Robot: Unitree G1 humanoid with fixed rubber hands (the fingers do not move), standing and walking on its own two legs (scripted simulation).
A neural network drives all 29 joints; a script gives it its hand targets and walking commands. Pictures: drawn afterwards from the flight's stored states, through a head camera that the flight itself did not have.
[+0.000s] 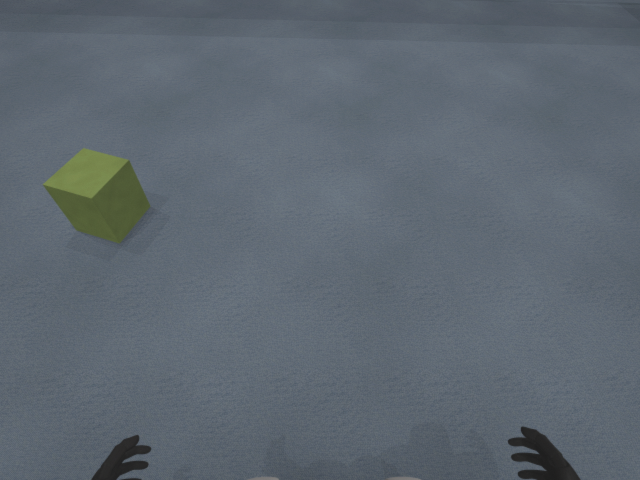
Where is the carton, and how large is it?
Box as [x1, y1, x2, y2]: [43, 148, 149, 243]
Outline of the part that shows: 83,148 50,177 43,185 77,230 119,243 148,208 149,204 128,160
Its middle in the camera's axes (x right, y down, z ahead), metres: -0.84 -0.17 +1.49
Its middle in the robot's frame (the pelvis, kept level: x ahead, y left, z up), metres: +1.14 +0.82 -0.62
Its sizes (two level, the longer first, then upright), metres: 0.210 0.200 0.250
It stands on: the floor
